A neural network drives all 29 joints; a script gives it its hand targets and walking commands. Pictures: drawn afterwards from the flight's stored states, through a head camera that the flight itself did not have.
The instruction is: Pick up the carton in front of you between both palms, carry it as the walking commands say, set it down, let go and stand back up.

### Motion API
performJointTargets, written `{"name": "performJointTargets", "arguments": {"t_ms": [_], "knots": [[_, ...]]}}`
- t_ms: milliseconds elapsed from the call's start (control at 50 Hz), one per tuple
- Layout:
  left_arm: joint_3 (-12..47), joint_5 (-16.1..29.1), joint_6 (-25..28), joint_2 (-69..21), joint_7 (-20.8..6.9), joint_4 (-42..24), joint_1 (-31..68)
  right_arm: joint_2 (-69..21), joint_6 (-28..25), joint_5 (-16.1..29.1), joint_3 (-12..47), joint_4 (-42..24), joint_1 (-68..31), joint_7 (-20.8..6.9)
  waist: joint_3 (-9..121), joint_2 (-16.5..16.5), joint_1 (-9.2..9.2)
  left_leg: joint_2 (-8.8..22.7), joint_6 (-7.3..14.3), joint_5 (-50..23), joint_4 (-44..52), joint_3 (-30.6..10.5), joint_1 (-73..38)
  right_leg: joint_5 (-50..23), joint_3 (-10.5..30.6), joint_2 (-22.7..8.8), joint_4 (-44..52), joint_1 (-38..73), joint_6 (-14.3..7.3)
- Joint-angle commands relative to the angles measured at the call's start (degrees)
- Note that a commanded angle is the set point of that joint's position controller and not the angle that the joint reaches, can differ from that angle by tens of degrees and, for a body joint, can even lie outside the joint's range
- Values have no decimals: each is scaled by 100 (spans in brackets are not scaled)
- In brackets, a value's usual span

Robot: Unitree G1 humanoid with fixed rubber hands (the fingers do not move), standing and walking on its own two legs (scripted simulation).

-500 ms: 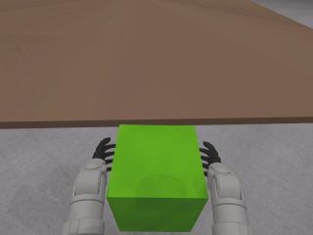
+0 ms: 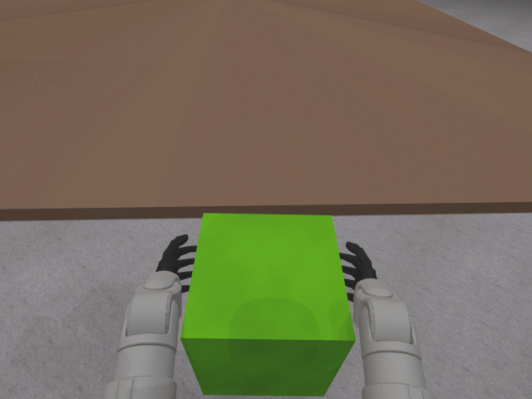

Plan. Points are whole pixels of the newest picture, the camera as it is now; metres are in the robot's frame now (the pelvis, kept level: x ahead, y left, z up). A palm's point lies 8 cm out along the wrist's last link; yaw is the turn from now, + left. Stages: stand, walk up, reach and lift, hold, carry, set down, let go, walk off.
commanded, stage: carry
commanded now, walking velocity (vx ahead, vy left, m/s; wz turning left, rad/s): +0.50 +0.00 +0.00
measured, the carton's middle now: (265, 307) +0.29 +0.00 -0.02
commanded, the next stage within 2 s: none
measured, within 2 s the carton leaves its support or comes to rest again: neither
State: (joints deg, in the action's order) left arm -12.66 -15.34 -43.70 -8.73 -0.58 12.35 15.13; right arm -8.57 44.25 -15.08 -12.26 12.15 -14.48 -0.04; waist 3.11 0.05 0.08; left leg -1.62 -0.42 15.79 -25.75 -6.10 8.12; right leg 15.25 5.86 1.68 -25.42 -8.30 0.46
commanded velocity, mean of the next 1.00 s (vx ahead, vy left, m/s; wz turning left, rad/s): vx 0.50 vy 0.00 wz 0.00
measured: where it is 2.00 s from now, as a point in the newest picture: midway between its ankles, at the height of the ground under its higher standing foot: (257, 247)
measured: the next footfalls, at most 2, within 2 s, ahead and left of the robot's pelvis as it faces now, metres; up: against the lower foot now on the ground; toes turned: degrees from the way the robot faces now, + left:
left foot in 0.50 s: +0.26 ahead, +0.10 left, +0.00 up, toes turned +8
right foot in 0.92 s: +0.62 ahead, -0.09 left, +0.00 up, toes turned -11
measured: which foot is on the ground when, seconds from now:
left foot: down 0.00-0.34, up 0.36-0.48, down 0.50-0.94, up 0.96-1.00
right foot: down 0.00-0.52, up 0.54-0.90, down 0.92-1.00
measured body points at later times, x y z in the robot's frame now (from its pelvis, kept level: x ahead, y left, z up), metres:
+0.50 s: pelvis +0.18 +0.01 -0.02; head +0.18 +0.02 +0.43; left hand +0.45 +0.18 +0.06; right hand +0.46 -0.13 +0.06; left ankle +0.22 +0.10 -0.74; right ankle +0.03 -0.11 -0.74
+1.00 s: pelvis +0.49 -0.02 -0.02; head +0.50 -0.02 +0.43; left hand +0.76 +0.15 +0.04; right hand +0.77 -0.16 +0.04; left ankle +0.29 +0.09 -0.66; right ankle +0.58 -0.08 -0.74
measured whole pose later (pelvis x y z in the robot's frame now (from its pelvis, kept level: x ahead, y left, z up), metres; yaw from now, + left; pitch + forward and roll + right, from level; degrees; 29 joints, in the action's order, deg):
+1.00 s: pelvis +0.49 -0.02 -0.02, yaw +3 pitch +3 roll -1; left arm -5.1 -6.9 -67.4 -7.6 4.7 -15.8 8.7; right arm -7.5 68.7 -6.5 -7.0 -17.4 -7.7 5.0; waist 3.4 1.8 0.9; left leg 4.2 0.6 25.1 -61.0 3.0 12.1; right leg 10.2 -15.7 -1.2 -32.1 -25.6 -6.5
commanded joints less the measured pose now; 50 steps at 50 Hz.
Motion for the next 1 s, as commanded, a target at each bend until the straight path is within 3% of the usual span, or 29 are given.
{"name": "performJointTargets", "arguments": {"t_ms": [0, 60, 140, 180, 200, 220, 260, 280, 300, 320, 340, 360, 380, 400, 440, 480, 500, 520, 540, 580, 600, 640, 800, 840, 880, 900, 920, 940, 980], "knots": [[3496, 1724, 66, -5284, -1235, -533, 2932, -5228, -132, 1777, 3505, -724, -3242, -1289, 701, -104, 0, 465, 169, 2295, 357, -91, 825, 2570, 296, -615, 534, -628, -218], [3918, 2013, -217, -5152, -1100, -1097, 2795, -5095, 151, 2082, 3949, -1229, -3142, -1189, 1220, -243, 31, 461, 139, 1169, -186, 271, 793, 1689, 267, -787, 356, -439, -348], [4327, 2330, -907, -4775, -937, -1712, 2729, -4762, 827, 2461, 4345, -1812, -3096, -1046, 1049, -205, 41, 659, 172, 1671, -159, 227, 1101, 2124, 344, -956, 189, -772, -454], [4481, 2554, -1280, -4646, -881, -1961, 2712, -4610, 1197, 2639, 4415, -1952, -2945, -980, 937, 530, -28, 1106, 391, 1513, 298, -403, 434, 1350, -324, -660, -797, -1604, -263], [4587, 2713, -1457, -4693, -876, -2117, 2755, -4561, 1350, 2696, 4417, -2005, -2798, -935, 1002, 1186, -76, 1430, 618, 850, 553, -995, -126, 851, -851, -405, -1533, -2100, -114], [4676, 2893, -1621, -4714, -886, -2280, 2752, -4543, 1488, 2725, 4425, -2097, -2595, -878, 905, 1406, -87, 1675, 891, -141, 546, -1370, -472, 1047, -1149, -267, -1439, -2524, -33], [4781, 3213, -1849, -4836, -933, -2486, 2712, -4608, 1731, 2839, 4512, -2578, -2579, -792, 1090, 906, -53, 1591, 919, -1595, -93, -839, -432, 867, -1330, -236, -545, -1896, -27], [4818, 3299, -1947, -4976, -940, -2529, 2490, -4637, 1854, 2907, 4567, -2805, -2466, -767, 1408, 584, 7, 1301, 646, -1771, -699, -72, 192, 565, -1210, -273, -8, -692, -111], [4766, 3257, -1980, -5008, -918, -2535, 2280, -4715, 1982, 3048, 4680, -3182, -2703, -795, 1589, -422, 90, 760, 225, -2412, -2000, 932, 1103, -344, -384, -649, 73, 536, -391], [4664, 3150, -2032, -4962, -877, -2602, 1970, -4769, 2093, 3168, 4765, -3364, -2768, -835, 1786, -1674, 201, 443, -88, -1443, -3194, 1451, 2803, -2282, 867, -1502, 91, 1939, -814], [4603, 3060, -2113, -4959, -825, -2791, 1860, -4877, 2158, 3240, 4831, -3396, -2644, -881, 1491, -2012, 226, 104, -155, 1253, -3288, 1492, 4312, -3768, 1597, -2042, 411, 2774, -1234], [4676, 3036, -2185, -4967, -771, -3110, 1968, -4945, 2189, 3297, 4844, -3477, -2674, -929, 1243, -1199, 286, 294, -82, 2035, -3084, 1282, 4748, -3929, 1669, -2259, 434, 2987, -1398], [4757, 3091, -2256, -5122, -746, -3323, 2070, -4933, 2226, 3314, 4756, -3507, -2557, -944, 1216, -619, 313, 423, -5, 2305, -2574, 1205, 4713, -3581, 1476, -2307, 418, 2956, -1324], [4796, 3140, -2304, -5166, -745, -3562, 2029, -4940, 2258, 3310, 4717, -3524, -2293, -935, 1222, -470, 259, 467, 53, 1908, -1824, 1190, 4281, -3262, 1042, -2178, 384, 2753, -1070], [4836, 3222, -2386, -5046, -773, -3839, 2047, -4944, 2302, 3255, 4687, -3595, -1996, -888, 1453, -912, 111, 141, 91, 393, -529, 1584, 2400, -3352, -199, -1684, 238, 1759, -582], [4861, 3339, -2483, -4825, -818, -3944, 1902, -4848, 2341, 3154, 4600, -3636, -1748, -828, 2092, -585, -70, -200, 177, -630, 102, 2121, -935, -2961, -1360, -1187, -871, -92, -208], [4850, 3385, -2540, -4665, -859, -4051, 2022, -4751, 2369, 3055, 4542, -3632, -1611, -790, 2358, 257, -255, 725, 369, 350, 610, 715, -2099, -1393, -1717, -867, -2100, -1218, 27], [4901, 3512, -2633, -4540, -911, -4214, 2327, -4689, 2386, 2942, 4465, -3548, -1695, -744, 2078, 1808, -202, 2274, 1013, -239, 1284, -2275, -2403, 720, -1649, -155, -3394, -2650, 223], [4921, 3527, -2685, -4567, -940, -4030, 2402, -4675, 2453, 2944, 4420, -3655, -1931, -721, 1843, 1330, -162, 2589, 1499, -1039, 1166, -2615, -2428, 1372, -897, -316, -4169, -3306, -23], [4800, 3510, -2725, -4636, -963, -3736, 2238, -4775, 2553, 3021, 4505, -3703, -2141, -724, 1600, 322, -177, 2439, 1446, -2034, 950, -1667, -2149, 1098, -686, -762, -4448, -3701, -204], [4762, 3453, -2728, -4727, -950, -3589, 2124, -4843, 2580, 3095, 4568, -3691, -2199, -745, 1554, 60, -151, 2288, 1224, -2099, 1061, -1202, -2009, 747, -669, -861, -4066, -3642, -210], [4680, 3266, -2688, -4893, -899, -3373, 1887, -4938, 2597, 3253, 4693, -3684, -2255, -825, 1458, 326, -133, 1941, 887, -2416, 1241, -387, -1898, 354, -944, -742, -3162, -3411, -140], [4636, 2829, -2509, -5114, -711, -3302, 1539, -4902, 2526, 3390, 4726, -3521, -1977, -1115, 778, 982, -135, 1374, 652, -3428, 1345, 1149, -1029, -1078, -1943, -261, -612, -2136, -183], [4677, 2903, -2506, -5113, -744, -3343, 1578, -4903, 2514, 3355, 4720, -3549, -1951, -1121, 927, 1040, -74, 1370, 516, -4265, 844, 1438, -915, -1398, -2106, -146, -436, -1224, -264], [4673, 2952, -2488, -5124, -798, -3313, 1510, -4855, 2506, 3314, 4722, -3583, -1949, -1112, 1456, 809, 69, 1069, 276, -4265, -668, 1939, -477, -865, -2452, 178, -149, 393, -280], [4671, 2966, -2488, -5148, -833, -3316, 1497, -4822, 2492, 3275, 4708, -3567, -1987, -1111, 1748, 483, 202, 987, 185, -2974, -1806, 1872, 327, -294, -1743, -413, -148, 1395, -280], [4619, 2939, -2462, -5022, -863, -3155, 1493, -4842, 2519, 3281, 4758, -3633, -2040, -1107, 2095, -947, 174, 375, -79, -1186, -3618, 1741, 1724, 1176, 1316, -2130, 715, 2174, -1038], [4696, 3000, -2418, -5192, -897, -3075, 1462, -4813, 2495, 3232, 4783, -3625, -2102, -1103, 2052, -1510, 155, -2, -9, 957, -4689, 1026, 2693, 806, 2743, -2720, 1484, 2301, -1520], [4828, 3235, -2339, -5500, -957, -3268, 1687, -5168, 2369, 3212, 4782, -3547, -2072, -1092, 1871, -602, 99, 665, 255, 643, -5104, 593, 2885, -306, 1562, -2430, 1289, 1709, -1304]]}}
